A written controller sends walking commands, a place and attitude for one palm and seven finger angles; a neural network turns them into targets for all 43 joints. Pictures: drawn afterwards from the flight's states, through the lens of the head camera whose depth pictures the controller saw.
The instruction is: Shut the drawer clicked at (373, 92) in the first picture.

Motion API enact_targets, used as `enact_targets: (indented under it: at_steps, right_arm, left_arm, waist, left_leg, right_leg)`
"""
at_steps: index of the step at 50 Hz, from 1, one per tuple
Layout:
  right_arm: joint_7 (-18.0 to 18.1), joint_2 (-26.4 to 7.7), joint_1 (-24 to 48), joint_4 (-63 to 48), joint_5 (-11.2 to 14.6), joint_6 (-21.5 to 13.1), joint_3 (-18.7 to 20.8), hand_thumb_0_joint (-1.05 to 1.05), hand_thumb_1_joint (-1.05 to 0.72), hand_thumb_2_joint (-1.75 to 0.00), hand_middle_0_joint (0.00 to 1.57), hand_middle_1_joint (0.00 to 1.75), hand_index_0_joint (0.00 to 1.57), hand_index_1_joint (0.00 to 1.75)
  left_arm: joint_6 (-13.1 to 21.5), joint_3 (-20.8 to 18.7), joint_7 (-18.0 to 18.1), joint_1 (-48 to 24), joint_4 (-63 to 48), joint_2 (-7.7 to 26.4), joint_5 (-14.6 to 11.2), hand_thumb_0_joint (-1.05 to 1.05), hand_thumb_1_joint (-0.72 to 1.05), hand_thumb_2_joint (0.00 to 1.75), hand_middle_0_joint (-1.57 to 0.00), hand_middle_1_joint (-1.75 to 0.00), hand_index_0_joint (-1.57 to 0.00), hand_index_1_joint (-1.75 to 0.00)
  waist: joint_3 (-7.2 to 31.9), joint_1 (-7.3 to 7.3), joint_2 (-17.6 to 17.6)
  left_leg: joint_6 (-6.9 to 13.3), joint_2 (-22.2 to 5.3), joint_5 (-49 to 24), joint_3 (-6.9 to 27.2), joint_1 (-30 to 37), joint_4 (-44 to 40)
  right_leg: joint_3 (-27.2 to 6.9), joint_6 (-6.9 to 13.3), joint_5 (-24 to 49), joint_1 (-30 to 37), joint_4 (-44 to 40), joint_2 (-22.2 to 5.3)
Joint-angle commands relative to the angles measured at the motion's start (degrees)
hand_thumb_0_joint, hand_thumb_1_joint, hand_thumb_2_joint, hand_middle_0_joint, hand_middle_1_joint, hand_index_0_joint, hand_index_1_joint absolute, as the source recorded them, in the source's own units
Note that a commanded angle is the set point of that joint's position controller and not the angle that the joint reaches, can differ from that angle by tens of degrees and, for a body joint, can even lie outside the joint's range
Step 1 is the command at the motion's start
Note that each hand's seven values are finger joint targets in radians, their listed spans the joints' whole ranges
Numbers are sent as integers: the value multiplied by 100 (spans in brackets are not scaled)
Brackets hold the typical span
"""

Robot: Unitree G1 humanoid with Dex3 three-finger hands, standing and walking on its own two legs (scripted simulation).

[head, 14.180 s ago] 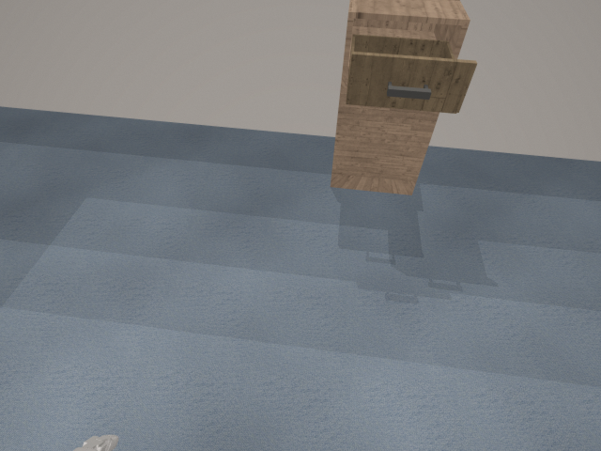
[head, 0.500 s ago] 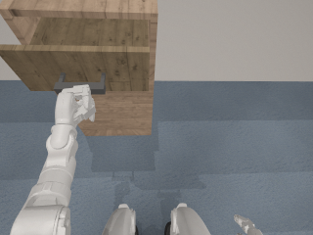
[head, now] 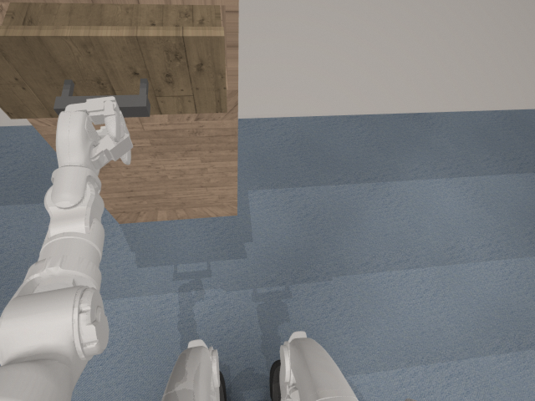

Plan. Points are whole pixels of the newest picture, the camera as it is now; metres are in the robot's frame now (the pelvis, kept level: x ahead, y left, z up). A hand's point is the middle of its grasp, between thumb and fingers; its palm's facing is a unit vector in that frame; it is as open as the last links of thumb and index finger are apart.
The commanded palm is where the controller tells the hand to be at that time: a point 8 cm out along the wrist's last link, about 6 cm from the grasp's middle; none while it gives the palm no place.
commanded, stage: push the drawer shut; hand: left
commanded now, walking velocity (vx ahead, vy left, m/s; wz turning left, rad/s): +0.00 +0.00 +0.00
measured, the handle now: (105, 96) +0.57 +0.21 +0.05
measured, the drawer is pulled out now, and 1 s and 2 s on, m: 0.06 0.00 0.00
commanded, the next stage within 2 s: pull the fist back off the drawer in 0.72 s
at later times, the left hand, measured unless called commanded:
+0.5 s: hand (128, 104) +0.55 +0.17 +0.05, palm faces +0.04 -1.00 -0.03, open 3.3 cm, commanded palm +0.54 +0.21 +0.05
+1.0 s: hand (121, 103) +0.56 +0.19 +0.04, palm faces +0.04 -1.00 -0.04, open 3.0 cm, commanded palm +0.56 +0.20 +0.05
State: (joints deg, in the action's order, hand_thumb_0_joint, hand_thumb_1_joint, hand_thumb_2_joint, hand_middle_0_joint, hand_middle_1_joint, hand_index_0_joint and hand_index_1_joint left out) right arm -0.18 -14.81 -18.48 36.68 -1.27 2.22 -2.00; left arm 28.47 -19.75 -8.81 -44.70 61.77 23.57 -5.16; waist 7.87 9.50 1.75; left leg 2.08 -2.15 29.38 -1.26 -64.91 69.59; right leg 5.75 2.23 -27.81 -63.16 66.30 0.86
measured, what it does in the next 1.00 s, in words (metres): stands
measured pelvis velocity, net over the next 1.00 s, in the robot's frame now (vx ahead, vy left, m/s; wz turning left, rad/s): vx -0.02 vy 0.01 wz -0.01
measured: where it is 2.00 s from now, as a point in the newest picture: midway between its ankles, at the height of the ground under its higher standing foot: outside the picture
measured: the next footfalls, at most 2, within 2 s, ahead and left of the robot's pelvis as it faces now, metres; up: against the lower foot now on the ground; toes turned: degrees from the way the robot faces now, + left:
none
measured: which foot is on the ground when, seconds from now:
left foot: down 0.00-1.00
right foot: down 0.00-1.00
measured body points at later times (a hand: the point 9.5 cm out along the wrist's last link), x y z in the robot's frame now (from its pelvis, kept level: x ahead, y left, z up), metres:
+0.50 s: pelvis +0.01 +0.01 -0.01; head +0.18 +0.04 +0.41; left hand +0.54 +0.23 +0.05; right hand -0.01 -0.25 -0.11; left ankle +0.03 +0.10 -0.63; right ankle +0.03 -0.10 -0.63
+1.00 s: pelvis -0.02 +0.01 -0.02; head +0.16 +0.05 +0.38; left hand +0.55 +0.24 +0.05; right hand -0.04 -0.25 -0.12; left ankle +0.03 +0.10 -0.63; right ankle +0.03 -0.10 -0.63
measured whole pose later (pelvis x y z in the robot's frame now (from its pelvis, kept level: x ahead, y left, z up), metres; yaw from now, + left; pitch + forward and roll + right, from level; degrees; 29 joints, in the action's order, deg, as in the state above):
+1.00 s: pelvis -0.02 +0.01 -0.02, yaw +0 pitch +30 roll -7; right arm -0.9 -15.1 -21.0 36.9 -3.6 2.0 -5.1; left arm 22.7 -19.6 -7.0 -67.5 75.2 36.0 1.0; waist 6.7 15.7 2.2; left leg 2.6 -2.2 28.3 2.2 -77.9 75.5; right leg 9.1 2.1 -26.0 -73.5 69.1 0.9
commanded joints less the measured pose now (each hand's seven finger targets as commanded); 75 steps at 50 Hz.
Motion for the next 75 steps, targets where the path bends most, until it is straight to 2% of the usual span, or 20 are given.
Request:
enact_targets:
  at_steps: [1, 3, 9, 10, 14, 16, 18, 24, 27, 30, 41, 44, 51, 55, 59, 62, 64, 68, 71, 75]
  right_arm:
    - [24, -1027, -852, -342, -27, -71, 349, 0, -90, -90, 20, 30, 20, 30]
    - [14, -1047, -912, -346, -29, -28, 347, 0, -90, -90, 20, 30, 20, 30]
    - [-12, -1066, -1042, -340, -65, 82, 328, 0, -90, -90, 20, 30, 20, 30]
    - [-29, -1040, -1051, -327, -68, 91, 321, 0, -90, -90, 20, 30, 20, 30]
    - [-46, -1088, -1143, -267, -99, 141, 314, 0, -90, -90, 20, 30, 20, 30]
    - [-40, -1135, -1224, -245, -126, 157, 307, 0, -90, -90, 20, 30, 20, 30]
    - [-51, -1112, -1235, -261, -132, 192, 313, 0, -90, -90, 20, 30, 20, 30]
    - [-81, -1132, -1375, -188, -175, 265, 280, 0, -90, -90, 20, 30, 20, 30]
    - [-81, -1154, -1452, -174, -189, 292, 294, 0, -90, -90, 20, 30, 20, 30]
    - [-75, -1160, -1486, -75, -206, 277, 270, 0, -90, -90, 20, 30, 20, 30]
    - [20, -1249, -1496, -1, -217, 13, 125, 0, -90, -90, 20, 30, 20, 30]
    - [17, -1288, -1515, -36, -220, -36, 105, 0, -90, -90, 20, 30, 20, 30]
    - [-67, -1299, -1536, -81, -241, -94, 138, 0, -90, -90, 20, 30, 20, 30]
    - [-93, -1283, -1506, -120, -216, -77, 147, 0, -90, -90, 20, 30, 20, 30]
    - [-128, -1255, -1485, -203, -197, -45, 189, 0, -90, -90, 20, 30, 20, 30]
    - [-170, -1214, -1460, -227, -186, -2, 221, 0, -90, -90, 20, 30, 20, 30]
    - [-181, -1197, -1448, -270, -160, 46, 241, 0, -90, -90, 20, 30, 20, 30]
    - [-203, -1113, -1363, -425, -121, 133, 272, 0, -90, -90, 20, 30, 20, 30]
    - [-226, -1049, -1284, -522, -84, 192, 319, 0, -90, -90, 20, 30, 20, 30]
    - [-195, -1003, -1224, -429, -51, 231, 369, 0, -90, -90, 20, 30, 20, 30]
  left_arm:
    - [382, -247, 69, -2946, -1185, 1384, -69, 0, 90, 90, -140, -160, -140, -160]
    - [333, -363, 82, -2891, -1003, 1535, -28, 0, 90, 90, -140, -160, -140, -160]
    - [284, -428, 90, -3186, -955, 1704, 78, 0, 90, 90, -140, -160, -140, -160]
    - [266, -311, 92, -3303, -927, 1555, 71, 0, 90, 90, -140, -160, -140, -160]
    - [225, -319, 178, -3603, -716, 1638, 172, 0, 90, 90, -140, -160, -140, -160]
    - [234, -517, 232, -3800, -750, 1960, 216, 0, 90, 90, -140, -160, -140, -160]
    - [210, -491, 225, -3720, -693, 1917, 277, 0, 90, 90, -140, -160, -140, -160]
    - [122, -397, 253, -4237, -583, 1967, 371, 0, 90, 90, -140, -160, -140, -160]
    - [139, -468, 300, -4492, -664, 2078, 410, 0, 90, 90, -140, -160, -140, -160]
    - [74, -301, 366, -4925, -504, 1991, 460, 0, 90, 90, -140, -160, -140, -160]
    - [-66, -38, 383, -5936, -194, 2221, 546, 0, 90, 90, -140, -160, -140, -160]
    - [-154, -131, 353, -5855, -104, 2382, 544, 0, 90, 90, -140, -160, -140, -160]
    - [-270, -30, 330, -5680, -258, 2075, 526, 0, 90, 90, -140, -160, -140, -160]
    - [-330, -38, 365, -5324, -290, 1988, 493, 0, 90, 90, -140, -160, -140, -160]
    - [-244, -194, 388, -4794, -597, 2000, 450, 0, 90, 90, -140, -160, -140, -160]
    - [-180, -143, 417, -4352, -685, 1764, 406, 0, 90, 90, -140, -160, -140, -160]
    - [-178, -291, 434, -3921, -666, 1833, 367, 0, 90, 90, -140, -160, -140, -160]
    - [-91, -483, 431, -3089, -923, 1865, 304, 0, 90, 90, -140, -160, -140, -160]
    - [-1, -435, 402, -2474, -1280, 1632, 213, 0, 90, 90, -140, -160, -140, -160]
    - [122, -272, 390, -2610, -1467, 1358, 109, 0, 90, 90, -140, -160, -140, -160]
  waist:
    - [2800, 160, 680]
    - [2873, 176, 519]
    - [3034, 203, 839]
    - [2943, 270, 762]
    - [2804, 380, 830]
    - [2956, 403, 818]
    - [3109, 369, 1002]
    - [3008, 554, 1128]
    - [3209, 592, 1183]
    - [2931, 805, 1100]
    - [2817, 1134, 1549]
    - [2927, 1055, 1550]
    - [3042, 951, 1757]
    - [2922, 860, 1490]
    - [3118, 630, 1441]
    - [3101, 538, 1342]
    - [3071, 442, 1005]
    - [3102, 187, 811]
    - [3147, 65, 698]
    - [2831, 209, 513]
  left_leg:
    - [-14, 98, -1726, 502, 1985, -737]
    - [-5, 83, -1762, 487, 1926, -710]
    - [-28, 51, -2065, 552, 2136, -666]
    - [-17, 49, -2042, 556, 2110, -657]
    - [-24, 19, -1972, 639, 2124, -631]
    - [-12, 8, -2088, 671, 2163, -600]
    - [-42, 7, -2273, 655, 2270, -572]
    - [-48, -46, -2441, 759, 2327, -510]
    - [-56, -60, -2527, 833, 2489, -474]
    - [-27, -60, -2123, 855, 2294, -457]
    - [18, -30, -1123, 982, 1900, -417]
    - [6, -21, -943, 1015, 1831, -422]
    - [-38, -68, -836, 1222, 2208, -562]
    - [-22, -60, -712, 1130, 2007, -617]
    - [-50, -62, -1059, 1065, 2197, -687]
    - [-58, -63, -1363, 997, 2312, -705]
    - [-35, -47, -1439, 879, 2125, -713]
    - [-11, 4, -1910, 634, 1940, -733]
    - [-20, 22, -2263, 537, 2082, -786]
    - [-8, 35, -2305, 465, 2065, -781]
  right_leg:
    - [-524, -88, 1264, 1185, -818, 121]
    - [-534, -106, 1316, 1259, -844, 136]
    - [-476, -87, 1455, 1086, -765, 156]
    - [-474, -98, 1450, 1063, -792, 163]
    - [-418, -95, 1258, 731, -770, 172]
    - [-420, -91, 1333, 763, -732, 182]
    - [-405, -83, 1461, 761, -710, 171]
    - [-351, -85, 1481, 488, -667, 190]
    - [-332, -84, 1458, 386, -644, 194]
    - [-323, -100, 1185, 181, -714, 203]
    - [-321, -64, 519, -358, -658, 207]
    - [-323, -53, 421, -302, -649, 204]
    - [-226, -17, 399, -562, -568, 172]
    - [-271, -42, 331, -328, -667, 175]
    - [-266, -33, 500, -52, -681, 175]
    - [-254, -28, 669, 73, -707, 181]
    - [-291, -52, 734, 409, -777, 194]
    - [-387, -59, 1272, 1122, -824, 203]
    - [-417, -60, 1746, 1451, -829, 207]
    - [-450, -118, 1950, 1483, -894, 199]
